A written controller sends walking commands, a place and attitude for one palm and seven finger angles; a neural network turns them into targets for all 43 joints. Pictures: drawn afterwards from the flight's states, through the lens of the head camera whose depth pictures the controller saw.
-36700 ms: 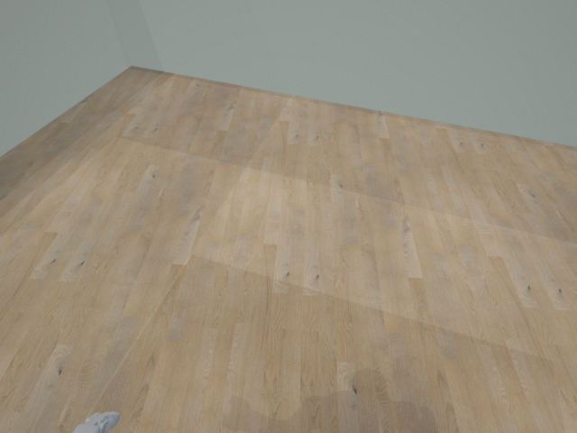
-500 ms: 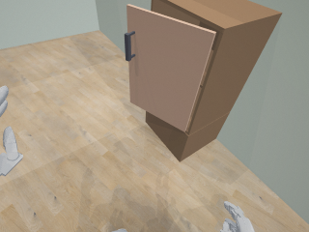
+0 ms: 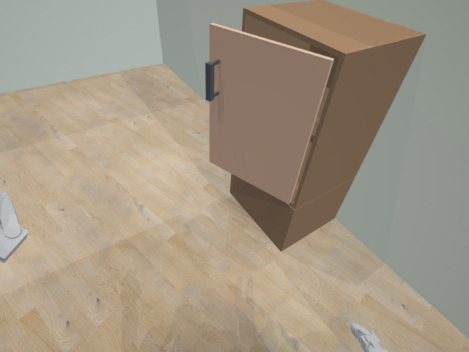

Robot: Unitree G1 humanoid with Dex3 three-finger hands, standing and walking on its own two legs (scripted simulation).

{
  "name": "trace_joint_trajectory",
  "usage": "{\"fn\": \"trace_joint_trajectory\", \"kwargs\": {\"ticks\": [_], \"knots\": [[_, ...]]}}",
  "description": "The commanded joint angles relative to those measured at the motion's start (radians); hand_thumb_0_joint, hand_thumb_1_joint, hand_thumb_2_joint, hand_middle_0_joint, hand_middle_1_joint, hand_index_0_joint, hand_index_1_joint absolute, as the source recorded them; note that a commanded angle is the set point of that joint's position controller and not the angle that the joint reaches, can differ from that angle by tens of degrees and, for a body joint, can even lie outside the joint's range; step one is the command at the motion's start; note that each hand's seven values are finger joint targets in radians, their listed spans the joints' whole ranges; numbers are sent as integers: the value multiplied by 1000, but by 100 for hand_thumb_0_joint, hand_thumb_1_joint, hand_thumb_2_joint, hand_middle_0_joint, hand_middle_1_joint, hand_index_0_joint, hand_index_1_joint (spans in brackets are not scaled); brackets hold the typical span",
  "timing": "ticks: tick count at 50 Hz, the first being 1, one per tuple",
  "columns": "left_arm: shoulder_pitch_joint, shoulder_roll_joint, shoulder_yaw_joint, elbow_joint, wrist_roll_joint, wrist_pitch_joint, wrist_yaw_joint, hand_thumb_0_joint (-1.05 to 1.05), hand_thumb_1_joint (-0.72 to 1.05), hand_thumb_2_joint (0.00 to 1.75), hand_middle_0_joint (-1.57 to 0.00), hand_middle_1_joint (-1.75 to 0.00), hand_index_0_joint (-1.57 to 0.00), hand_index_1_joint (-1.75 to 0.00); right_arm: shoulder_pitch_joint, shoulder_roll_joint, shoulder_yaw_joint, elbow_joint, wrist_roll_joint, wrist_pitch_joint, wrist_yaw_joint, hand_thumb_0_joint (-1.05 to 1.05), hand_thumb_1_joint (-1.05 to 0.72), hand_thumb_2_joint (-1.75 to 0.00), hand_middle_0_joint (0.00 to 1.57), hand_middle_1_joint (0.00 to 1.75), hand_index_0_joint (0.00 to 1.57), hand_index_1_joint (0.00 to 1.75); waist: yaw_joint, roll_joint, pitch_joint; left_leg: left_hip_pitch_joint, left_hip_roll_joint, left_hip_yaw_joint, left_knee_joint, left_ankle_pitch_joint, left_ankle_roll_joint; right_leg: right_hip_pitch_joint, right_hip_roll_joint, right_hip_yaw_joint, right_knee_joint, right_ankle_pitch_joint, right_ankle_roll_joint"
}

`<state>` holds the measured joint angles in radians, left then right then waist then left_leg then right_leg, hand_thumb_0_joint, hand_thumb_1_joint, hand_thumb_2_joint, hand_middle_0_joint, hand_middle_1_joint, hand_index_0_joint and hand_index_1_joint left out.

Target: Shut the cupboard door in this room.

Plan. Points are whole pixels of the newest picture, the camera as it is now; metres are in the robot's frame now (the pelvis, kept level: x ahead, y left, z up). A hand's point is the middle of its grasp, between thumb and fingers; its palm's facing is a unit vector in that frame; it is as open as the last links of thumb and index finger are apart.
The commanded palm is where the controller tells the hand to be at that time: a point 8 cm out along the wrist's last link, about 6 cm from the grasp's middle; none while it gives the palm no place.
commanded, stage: stop stepping back and stand still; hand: left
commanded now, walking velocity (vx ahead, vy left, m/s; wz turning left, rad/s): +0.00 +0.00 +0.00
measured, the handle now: (213, 80) +0.97 +0.12 +0.02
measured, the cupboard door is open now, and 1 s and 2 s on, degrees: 21 21 21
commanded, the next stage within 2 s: let the arm hang, fingers relaxed in 1.16 s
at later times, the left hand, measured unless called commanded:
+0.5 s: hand (6, 234) +0.20 +0.30 +0.18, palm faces +0.41 -0.82 -0.41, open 7.4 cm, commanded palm +0.13 +0.34 +0.19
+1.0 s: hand out of the picture +0.16 +0.30 +0.17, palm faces +0.45 -0.80 -0.40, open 7.4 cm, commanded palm +0.10 +0.34 +0.19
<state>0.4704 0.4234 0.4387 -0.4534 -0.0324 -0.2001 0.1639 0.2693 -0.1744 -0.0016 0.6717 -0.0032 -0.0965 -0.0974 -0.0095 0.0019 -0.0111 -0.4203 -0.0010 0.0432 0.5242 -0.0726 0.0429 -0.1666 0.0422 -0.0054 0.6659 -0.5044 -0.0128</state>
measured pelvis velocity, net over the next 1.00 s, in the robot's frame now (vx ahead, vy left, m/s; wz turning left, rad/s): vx -0.04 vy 0.04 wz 0.00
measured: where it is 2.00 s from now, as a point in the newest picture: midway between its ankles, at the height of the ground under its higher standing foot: outside the picture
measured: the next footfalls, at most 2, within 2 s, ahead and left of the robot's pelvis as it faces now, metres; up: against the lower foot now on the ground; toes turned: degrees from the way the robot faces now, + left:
left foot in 0.28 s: +0.04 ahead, +0.14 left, +0.00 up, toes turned +3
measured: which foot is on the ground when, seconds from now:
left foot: down 0.00-0.08, up 0.10-0.26, down 0.28-1.00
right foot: down 0.00-1.00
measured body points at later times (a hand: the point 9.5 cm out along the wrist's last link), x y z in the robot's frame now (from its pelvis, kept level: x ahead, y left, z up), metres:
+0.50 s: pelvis -0.01 +0.04 +0.01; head -0.01 +0.06 +0.46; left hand +0.18 +0.34 +0.20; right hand +0.15 -0.20 -0.06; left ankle +0.00 +0.14 -0.72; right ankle -0.04 -0.09 -0.72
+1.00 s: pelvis -0.04 +0.04 +0.02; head -0.04 +0.05 +0.47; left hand +0.13 +0.34 +0.19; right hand +0.11 -0.19 -0.08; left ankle +0.00 +0.14 -0.72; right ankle -0.04 -0.09 -0.72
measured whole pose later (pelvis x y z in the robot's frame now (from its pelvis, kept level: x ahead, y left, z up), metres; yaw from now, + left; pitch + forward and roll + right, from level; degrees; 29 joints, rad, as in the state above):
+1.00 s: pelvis -0.04 +0.04 +0.02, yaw +0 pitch +0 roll -1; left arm 0.51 0.35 0.38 -0.42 -0.02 -0.20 0.16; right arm 0.24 -0.18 0.02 0.65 0.01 -0.09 -0.08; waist 0.00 0.01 -0.02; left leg -0.30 0.02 0.04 0.50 -0.20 0.02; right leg -0.20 0.01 0.01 0.44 -0.24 0.02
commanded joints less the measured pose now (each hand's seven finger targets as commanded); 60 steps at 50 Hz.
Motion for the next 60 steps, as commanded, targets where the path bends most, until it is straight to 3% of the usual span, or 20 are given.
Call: {"fn": "trace_joint_trajectory", "kwargs": {"ticks": [1, 2, 3, 4, 5, 7, 10, 12, 14, 16, 17, 20, 23, 25, 30, 34, 42, 45, 50, 60], "knots": [[-17, 155, 87, -166, -12, -48, 2, 0, 90, 90, -20, -30, -20, -30, -104, -138, -40, -186, 4, -67, 11, 0, -90, -90, 20, 30, 20, 30, 11, 223, -31, -62, 134, -123, -377, -609, -95, 94, 56, -82, -146, -1, -27], [6, 143, 70, -189, -12, -45, -4, 0, 90, 90, -20, -30, -20, -30, -102, -133, -40, -197, 9, -60, 19, 0, -90, -90, 20, 30, 20, 30, 8, 151, -54, -9, 78, -57, -261, -540, -97, 54, 14, -32, -245, -10, -38], [38, 158, 80, -203, -14, -40, -6, 0, 90, 90, -20, -30, -20, -30, -108, -123, -43, -204, 8, -47, 26, 0, -90, -90, 20, 30, 20, 30, 3, 20, -60, 62, 20, 0, -52, -403, -88, -65, -86, 119, -375, -73, -68], [36, 179, 91, -228, -14, -36, -6, 0, 90, 90, -20, -30, -20, -30, -120, -133, -50, -196, 2, -27, 31, 0, -90, -90, 20, 30, 20, 30, 6, -135, -32, 118, -12, 2, 238, -284, -81, -274, -266, 375, -519, -186, -119], [31, 195, 118, -251, -19, -31, 6, 0, 90, 90, -20, -30, -20, -30, -131, -145, -56, -180, 4, -15, 39, 0, -90, -90, 20, 30, 20, 30, 16, -202, -27, 87, -16, -39, 377, -264, -79, -331, -347, 481, -559, -203, -180], [78, 171, 101, -207, -22, -19, 11, 0, 90, 90, -20, -30, -20, -30, -113, -131, -40, -177, 6, -3, 38, 0, -90, -90, 20, 30, 20, 30, -4, -209, -4, -65, 23, -74, 408, -257, -76, -203, -321, 357, -473, -34, -195], [-70, 174, 82, -165, -9, -22, 36, 0, 90, 90, -20, -30, -20, -30, -147, -130, -24, -172, 10, -13, 10, 0, -90, -90, 20, 30, 20, 30, -7, -83, -4, 58, 33, -19, 64, -214, -55, -119, -223, 171, -349, 181, -101], [-69, 160, 71, -125, 2, -26, 39, 0, 90, 90, -20, -30, -20, -30, -125, -138, -29, -160, 11, -31, -8, 0, -90, -90, 20, 30, 20, 30, 3, -6, -44, 212, 37, -8, -81, -100, -29, -96, -155, 124, -276, 409, -45], [-99, 177, 69, -175, 5, -31, 36, 0, 90, 90, -20, -30, -20, -30, -124, -158, -43, -173, 21, -39, -15, 0, -90, -90, 20, 30, 20, 30, 15, 39, -110, 330, 129, -57, -81, 153, -5, -86, -103, 105, -208, 553, 12], [-53, 193, 87, -175, 3, -24, 31, 0, 90, 90, -20, -30, -20, -30, -115, -153, -38, -183, 25, -37, -14, 0, -90, -90, 20, 30, 20, 30, 3, 22, -153, 356, 140, -46, -34, 346, -5, -47, -85, 65, -171, 714, 24], [-70, 186, 76, -218, 2, -27, 25, 0, 90, 90, -20, -30, -20, -30, -115, -146, -27, -185, 21, -32, -8, 0, -90, -90, 20, 30, 20, 30, -5, 71, -169, 325, 135, -54, -46, 400, -10, -11, -83, 28, -147, 713, 26], [-80, 183, 77, -286, 2, -41, 20, 0, 90, 90, -20, -30, -20, -30, -138, -152, -34, -194, 22, -47, 4, 0, -90, -90, 20, 30, 20, 30, 3, 101, -161, 263, 137, -64, -81, 263, -18, 25, -67, 17, -175, 567, 24], [36, 166, 90, -277, -7, -46, 22, 0, 90, 90, -20, -30, -20, -30, -135, -146, -29, -209, 22, -44, 14, 0, -90, -90, 20, 30, 20, 30, 3, 122, -140, 183, 125, -60, -111, 106, -23, 51, -70, 24, -198, 515, 16], [112, 201, 146, -266, -12, -53, 22, 0, 90, 90, -20, -30, -20, -30, -128, -148, -30, -212, 18, -41, 19, 0, -90, -90, 20, 30, 20, 30, 5, 143, -135, 140, 123, -74, -135, 55, -28, 63, -64, 11, -202, 477, 13], [155, 206, 180, -214, -27, -59, 17, 0, 90, 90, -20, -30, -20, -30, -123, -139, -25, -216, 20, -23, 18, 0, -90, -90, 20, 30, 20, 30, 0, 134, -96, 75, 134, -67, -176, -100, -26, 55, -57, 6, -221, 411, 19], [86, 152, 117, -194, -22, -58, 16, 0, 90, 90, -20, -30, -20, -30, -113, -144, -25, -213, 21, -31, 11, 0, -90, -90, 20, 30, 20, 30, -4, 136, -65, 51, 139, -74, -207, -230, -19, 45, -52, 10, -230, 364, 24], [-47, 124, 47, -197, 4, -53, 23, 0, 90, 90, -20, -30, -20, -30, -126, -146, -23, -186, 20, -56, 5, 0, -90, -90, 20, 30, 20, 30, 0, 66, -60, 79, 115, -79, -214, -339, -15, 10, -61, 30, -265, 296, 24], [-54, 162, 85, -195, 9, -55, 28, 0, 90, 90, -20, -30, -20, -30, -132, -146, -28, -181, 16, -55, 4, 0, -90, -90, 20, 30, 20, 30, 2, 59, -53, 86, 97, -64, -186, -338, -19, -13, -74, 54, -298, 274, 14], [-7, 161, 102, -160, 0, -56, 24, 0, 90, 90, -20, -30, -20, -30, -136, -139, -29, -185, 16, -42, 11, 0, -90, -90, 20, 30, 20, 30, 1, 37, -42, 99, 80, -55, -149, -294, -28, -52, -90, 78, -335, 239, 0], [33, 155, 91, -157, -9, -44, 19, 0, 90, 90, -20, -30, -20, -30, -142, -145, -29, -197, 21, -29, 9, 0, -90, -90, 20, 30, 20, 30, 5, 52, -75, 133, 86, -42, -134, -150, -28, -25, -81, 66, -305, 383, 9]]}}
